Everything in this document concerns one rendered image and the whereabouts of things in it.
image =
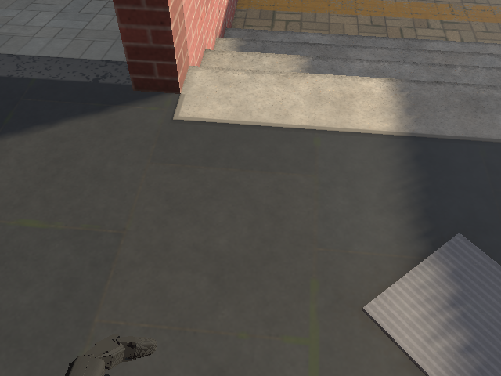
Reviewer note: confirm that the stairs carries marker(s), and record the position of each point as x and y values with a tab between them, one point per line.
357	55

